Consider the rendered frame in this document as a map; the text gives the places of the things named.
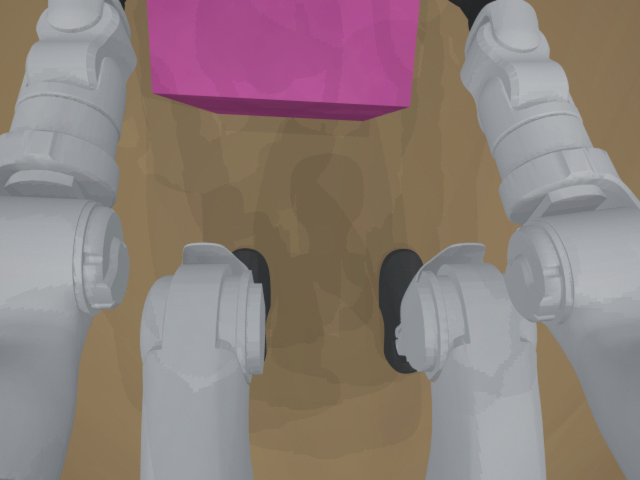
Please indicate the robot right hand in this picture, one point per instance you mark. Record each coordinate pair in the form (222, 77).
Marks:
(471, 8)

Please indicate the robot shin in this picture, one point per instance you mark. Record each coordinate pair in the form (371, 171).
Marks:
(153, 315)
(462, 253)

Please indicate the left robot forearm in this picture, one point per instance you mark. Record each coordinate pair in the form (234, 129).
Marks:
(69, 112)

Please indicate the right robot shin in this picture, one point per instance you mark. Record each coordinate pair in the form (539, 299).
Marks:
(462, 253)

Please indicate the carton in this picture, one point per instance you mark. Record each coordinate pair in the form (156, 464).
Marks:
(320, 59)

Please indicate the right robot upper arm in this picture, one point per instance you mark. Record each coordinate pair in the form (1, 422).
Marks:
(579, 274)

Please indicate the left robot upper arm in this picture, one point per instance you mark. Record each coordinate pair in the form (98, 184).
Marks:
(62, 261)

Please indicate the left robot shin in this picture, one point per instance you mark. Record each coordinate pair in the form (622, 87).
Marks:
(153, 315)

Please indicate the right robot forearm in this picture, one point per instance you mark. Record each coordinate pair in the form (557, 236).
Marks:
(546, 161)

